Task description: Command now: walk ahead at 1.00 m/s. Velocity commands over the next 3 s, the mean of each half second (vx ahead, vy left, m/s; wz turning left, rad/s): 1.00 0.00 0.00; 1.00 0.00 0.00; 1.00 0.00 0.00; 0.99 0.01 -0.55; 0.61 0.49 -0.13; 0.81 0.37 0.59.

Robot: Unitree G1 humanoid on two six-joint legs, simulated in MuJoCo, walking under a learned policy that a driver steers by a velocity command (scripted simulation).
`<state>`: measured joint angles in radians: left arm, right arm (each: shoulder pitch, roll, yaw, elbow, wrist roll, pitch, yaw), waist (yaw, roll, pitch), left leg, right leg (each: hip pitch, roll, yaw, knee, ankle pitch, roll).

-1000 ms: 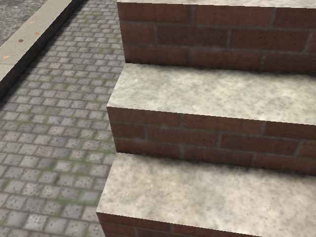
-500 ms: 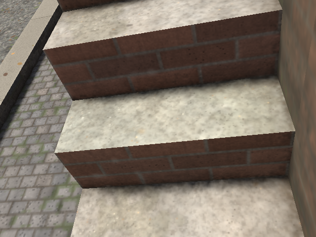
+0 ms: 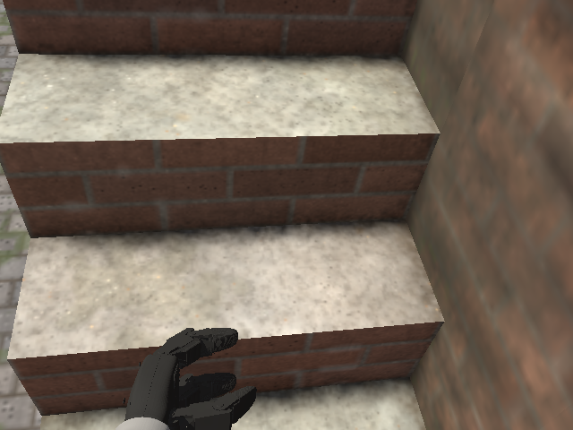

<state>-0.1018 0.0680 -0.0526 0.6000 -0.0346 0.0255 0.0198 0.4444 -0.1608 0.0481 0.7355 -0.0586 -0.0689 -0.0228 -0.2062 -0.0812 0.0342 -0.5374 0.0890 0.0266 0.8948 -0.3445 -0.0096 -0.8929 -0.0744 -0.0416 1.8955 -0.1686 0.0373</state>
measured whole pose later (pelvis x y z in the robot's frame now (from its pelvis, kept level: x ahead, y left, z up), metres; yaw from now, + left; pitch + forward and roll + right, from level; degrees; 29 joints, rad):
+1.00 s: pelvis +0.12 +0.09 +0.03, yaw +4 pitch -2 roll -4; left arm 0.04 0.10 -0.08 0.60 -0.03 -0.06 -0.06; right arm 0.43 -0.16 0.05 0.77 -0.05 -0.13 0.00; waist -0.02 -0.02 -0.12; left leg -0.21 0.08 0.04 0.71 -0.47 0.02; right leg -1.34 0.14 0.10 2.53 -0.13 -0.05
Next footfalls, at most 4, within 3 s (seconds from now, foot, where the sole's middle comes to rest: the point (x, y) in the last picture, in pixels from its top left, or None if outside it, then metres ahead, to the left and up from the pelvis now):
0.26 right None -0.15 -0.17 -0.94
0.60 left None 0.11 0.19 -0.73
1.36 right None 0.35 -0.03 -0.51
1.56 left None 0.38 0.24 -0.51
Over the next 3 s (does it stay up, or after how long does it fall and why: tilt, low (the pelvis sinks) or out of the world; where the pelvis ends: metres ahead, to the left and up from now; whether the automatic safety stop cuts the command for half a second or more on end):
stays up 0.79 -0.04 0.69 its command is cut before an obstacle after 2.0 s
